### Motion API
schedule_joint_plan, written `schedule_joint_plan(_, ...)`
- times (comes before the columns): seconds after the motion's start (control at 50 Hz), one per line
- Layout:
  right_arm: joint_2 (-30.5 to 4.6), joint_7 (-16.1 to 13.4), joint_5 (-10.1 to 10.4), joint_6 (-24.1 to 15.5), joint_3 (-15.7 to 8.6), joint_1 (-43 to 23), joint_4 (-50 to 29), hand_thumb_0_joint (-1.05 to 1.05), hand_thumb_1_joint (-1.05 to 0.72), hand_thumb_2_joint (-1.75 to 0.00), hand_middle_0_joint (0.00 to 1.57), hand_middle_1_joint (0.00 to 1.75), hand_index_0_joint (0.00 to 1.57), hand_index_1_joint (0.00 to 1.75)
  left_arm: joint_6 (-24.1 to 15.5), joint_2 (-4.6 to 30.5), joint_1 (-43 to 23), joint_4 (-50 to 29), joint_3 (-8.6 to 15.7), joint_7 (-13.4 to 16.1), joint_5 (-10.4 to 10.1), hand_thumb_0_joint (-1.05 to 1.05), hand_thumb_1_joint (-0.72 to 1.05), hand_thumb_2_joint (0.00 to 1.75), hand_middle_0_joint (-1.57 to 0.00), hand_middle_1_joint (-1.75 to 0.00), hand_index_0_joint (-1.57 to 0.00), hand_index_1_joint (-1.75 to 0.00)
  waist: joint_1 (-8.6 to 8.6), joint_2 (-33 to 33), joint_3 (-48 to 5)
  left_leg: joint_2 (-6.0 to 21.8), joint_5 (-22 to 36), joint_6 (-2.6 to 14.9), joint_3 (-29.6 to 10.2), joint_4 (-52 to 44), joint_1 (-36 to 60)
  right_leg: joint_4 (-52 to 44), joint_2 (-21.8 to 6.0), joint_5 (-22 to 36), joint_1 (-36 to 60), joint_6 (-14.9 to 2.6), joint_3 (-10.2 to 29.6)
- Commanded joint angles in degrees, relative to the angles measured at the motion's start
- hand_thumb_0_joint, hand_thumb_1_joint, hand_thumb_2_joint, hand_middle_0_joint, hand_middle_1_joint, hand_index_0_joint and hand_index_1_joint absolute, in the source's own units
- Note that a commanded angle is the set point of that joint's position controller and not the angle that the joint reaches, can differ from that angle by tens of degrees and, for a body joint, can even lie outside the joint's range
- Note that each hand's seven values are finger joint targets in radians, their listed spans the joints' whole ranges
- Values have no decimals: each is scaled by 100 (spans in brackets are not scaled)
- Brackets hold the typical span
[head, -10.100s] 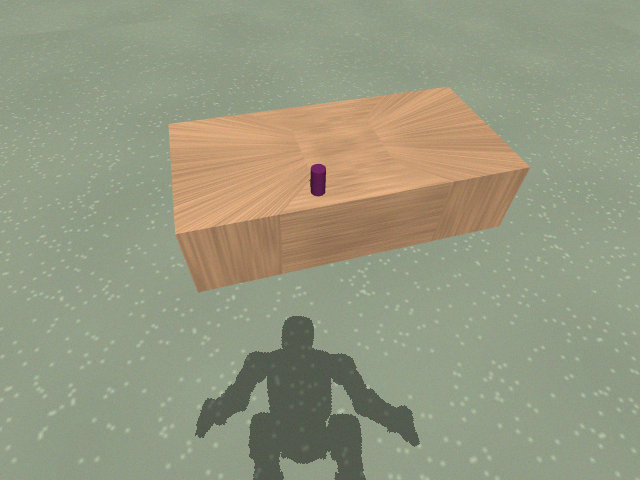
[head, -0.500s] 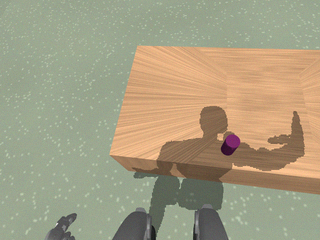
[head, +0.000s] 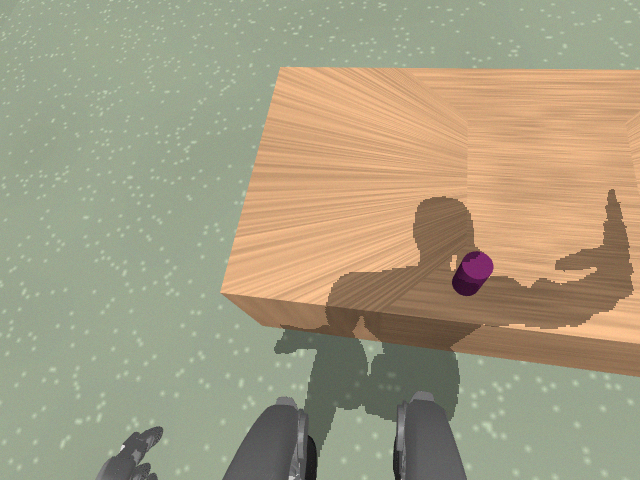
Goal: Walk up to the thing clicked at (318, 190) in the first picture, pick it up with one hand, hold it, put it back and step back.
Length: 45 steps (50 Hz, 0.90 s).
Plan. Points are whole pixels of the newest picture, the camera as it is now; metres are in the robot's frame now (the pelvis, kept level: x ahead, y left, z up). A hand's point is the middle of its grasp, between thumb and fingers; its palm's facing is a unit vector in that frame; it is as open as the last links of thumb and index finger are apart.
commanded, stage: approach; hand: right
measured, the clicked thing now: (471, 274) +0.45 -0.21 -0.28
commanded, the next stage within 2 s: close in in 0.36 s
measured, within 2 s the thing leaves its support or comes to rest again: neither
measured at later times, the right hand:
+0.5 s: hand (537, 288) +0.42 -0.31 -0.24, palm faces +0.09 +1.00 -0.01, open 17.5 cm
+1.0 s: hand (484, 278) +0.44 -0.23 -0.26, palm faces +0.13 +0.99 -0.01, open 17.1 cm
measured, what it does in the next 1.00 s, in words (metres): lowers itself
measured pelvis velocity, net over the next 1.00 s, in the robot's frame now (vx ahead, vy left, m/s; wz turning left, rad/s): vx -0.06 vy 0.03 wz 0.11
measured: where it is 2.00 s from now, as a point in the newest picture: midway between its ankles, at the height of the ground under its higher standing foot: outside the picture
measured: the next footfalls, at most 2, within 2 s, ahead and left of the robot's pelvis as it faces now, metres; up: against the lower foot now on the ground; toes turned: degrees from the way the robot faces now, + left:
none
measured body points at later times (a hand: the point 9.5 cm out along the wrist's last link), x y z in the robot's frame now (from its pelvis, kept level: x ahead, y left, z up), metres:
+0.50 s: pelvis -0.06 +0.02 -0.25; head +0.16 -0.04 +0.14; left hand +0.06 +0.28 -0.36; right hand +0.40 -0.36 -0.24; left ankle +0.01 +0.15 -0.62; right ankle +0.04 -0.11 -0.62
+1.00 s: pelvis -0.06 +0.03 -0.27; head +0.16 +0.00 +0.13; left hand +0.05 +0.31 -0.39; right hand +0.43 -0.28 -0.26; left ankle +0.01 +0.15 -0.62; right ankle +0.04 -0.11 -0.62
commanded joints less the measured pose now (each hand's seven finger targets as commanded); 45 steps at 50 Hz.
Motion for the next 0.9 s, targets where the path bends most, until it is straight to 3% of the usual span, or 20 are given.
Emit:
schedule_joint_plan(0.0,-1213,284,486,-915,-291,-1225,-945,0,61,-9,2,6,3,6,-211,1064,328,-455,332,46,72,0,88,92,-19,-29,-18,-30,50,-1181,-2509,-192,699,324,61,510,-1158,223,-42,1275,1670,-38,389)
schedule_joint_plan(0.12,-1547,606,1012,-1584,-947,-1194,-1332,0,59,-4,5,5,5,4,-175,1138,142,-491,233,40,127,0,88,92,-18,-29,-17,-30,-170,-1565,-3321,-224,962,293,99,1931,-2218,1685,-67,1974,888,13,471)
schedule_joint_plan(0.16,-1654,681,1060,-1665,-1048,-1611,-1538,0,59,-3,6,4,5,4,-163,1150,93,-478,250,53,168,0,90,92,-18,-29,-17,-29,-109,-1507,-3464,-254,1063,257,89,2245,-2346,2099,-70,1885,453,-19,445)
schedule_joint_plan(0.24,-2253,725,930,-1723,-1363,-2566,-1867,0,56,-3,6,4,5,4,-127,1284,67,-238,288,55,318,0,90,91,-18,-29,-18,-30,-115,-1949,-3962,-272,924,279,102,2868,-2873,2739,-106,1644,130,40,417)
schedule_joint_plan(0.28,-2240,693,792,-1645,-1319,-2683,-1936,0,55,-4,6,4,5,4,-97,1297,50,-175,311,36,397,0,91,91,-18,-30,-19,-30,-143,-2191,-4195,-287,822,297,131,3139,-3070,2969,-139,1551,128,64,390)
schedule_joint_plan(0.3,-2151,660,717,-1580,-1237,-2771,-1856,0,53,-4,6,4,5,4,-73,1313,51,-134,314,22,431,0,91,91,-19,-30,-19,-29,-62,-2278,-4272,-294,785,306,174,3283,-3198,3042,-157,1550,140,79,430)
schedule_joint_plan(0.36,-1944,505,539,-1358,-1002,-3052,-1826,0,53,-4,6,4,5,4,-26,1303,38,-167,343,-36,461,0,91,90,-19,-30,-19,-29,5,-2217,-4466,-339,356,333,237,3466,-3466,3276,-141,809,-373,38,391)
schedule_joint_plan(0.42,-1733,258,351,-1121,-792,-2790,-1553,0,51,-5,6,4,5,4,45,1271,-25,-118,315,-105,453,0,92,90,-19,-30,-20,-30,70,-1941,-4111,-354,-93,337,364,3660,-3633,3435,-106,-61,-1248,19,348)
schedule_joint_plan(0.44,-1603,168,332,-1076,-746,-2638,-1550,0,51,-5,6,4,5,4,67,1257,-55,-136,317,-136,442,0,92,90,-20,-30,-20,-30,45,-1813,-3998,-364,-175,336,391,3741,-3718,3507,-98,-220,-1521,0,351)
schedule_joint_plan(0.5,-1736,-97,323,-1061,-759,-2766,-2238,0,51,-3,6,3,5,3,150,1360,-59,-194,386,-185,421,0,91,89,-19,-30,-20,-29,-62,-1891,-4207,-374,-268,376,407,3946,-3823,3679,-71,-356,-1699,-10,284)
schedule_joint_plan(0.58,-1007,-446,525,-1096,-482,-2694,-2562,0,48,-3,6,3,5,3,164,1183,-259,-187,402,-240,363,0,90,89,-19,-30,-20,-29,-64,-1620,-3685,-406,-734,386,461,4033,-4164,3816,-53,-928,-2365,-54,244)
schedule_joint_plan(0.62,-1202,-671,543,-1122,-572,-2659,-3138,0,48,-3,6,3,5,3,181,1228,-234,-233,467,-229,323,0,91,88,-19,-30,-20,-29,-194,-1725,-4151,-402,-653,391,411,4047,-3975,3807,-46,-852,-2172,-48,184)
schedule_joint_plan(0.64,-1096,-767,507,-1081,-497,-2539,-3130,0,49,-4,5,4,5,3,200,1195,-231,-190,500,-228,325,0,90,88,-19,-30,-20,-29,-200,-1739,-4067,-404,-630,382,395,4038,-4008,3813,-52,-838,-2190,-46,158)
schedule_joint_plan(0.66,-804,-841,537,-1028,-324,-2546,-3186,0,47,-4,5,3,5,3,210,1183,-231,-192,537,-230,295,0,90,88,-19,-30,-20,-29,-151,-1738,-4028,-405,-685,396,387,4020,-4051,3758,-46,-922,-2168,-51,155)
schedule_joint_plan(0.72,-563,-1051,498,-963,-192,-2630,-3159,0,44,-4,6,3,5,3,243,1136,-133,-70,562,-200,268,0,91,88,-19,-30,-20,-29,-43,-1608,-3792,-415,-657,394,378,4015,-4133,3770,-64,-946,-2335,-61,173)
schedule_joint_plan(0.76,-572,-1158,493,-976,-170,-2731,-3448,0,44,-4,6,3,5,3,278,1164,-82,-33,635,-173,271,0,91,89,-19,-30,-20,-29,-59,-1604,-3963,-423,-484,389,293,3993,-3999,3866,-73,-775,-2374,-81,155)
schedule_joint_plan(0.78,-708,-1218,469,-966,-287,-2697,-3494,0,44,-4,6,3,5,3,300,1144,-23,-13,643,-169,275,0,91,89,-19,-30,-20,-29,-91,-1582,-4022,-418,-339,379,268,3988,-3881,3918,-83,-617,-2364,-81,135)
schedule_joint_plan(0.82,-225,-1253,476,-889,-113,-2322,-2912,0,44,-4,6,4,5,4,333,1054,-49,30,614,-190,280,0,91,89,-19,-30,-20,-29,-23,-1325,-3659,-422,-166,364,276,4027,-3902,3980,-90,-433,-2557,-98,149)
schedule_joint_plan(0.84,238,-1231,486,-848,115,-2040,-2399,0,44,-5,6,4,5,4,328,955,-128,23,538,-212,284,0,90,89,-19,-30,-20,-29,124,-1006,-3237,-442,-195,338,312,3998,-3930,4037,-92,-505,-2897,-135,197)
schedule_joint_plan(0.88,64,-1258,527,-901,-104,-2023,-2520,0,44,-5,6,4,5,4,347,972,-74,41,535,-209,277,0,91,89,-20,-30,-21,-29,111,-735,-3189,-434,19,311,280,3985,-3765,4154,-93,-317,-3114,-170,207)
